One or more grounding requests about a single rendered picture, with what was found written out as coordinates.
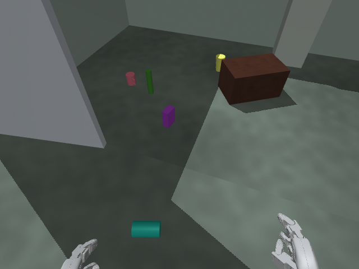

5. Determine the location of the left robot hand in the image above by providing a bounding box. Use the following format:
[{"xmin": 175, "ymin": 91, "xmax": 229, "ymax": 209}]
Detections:
[{"xmin": 61, "ymin": 239, "xmax": 100, "ymax": 269}]

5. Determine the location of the right robot hand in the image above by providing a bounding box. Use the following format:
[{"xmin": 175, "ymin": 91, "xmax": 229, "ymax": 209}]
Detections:
[{"xmin": 272, "ymin": 213, "xmax": 319, "ymax": 269}]

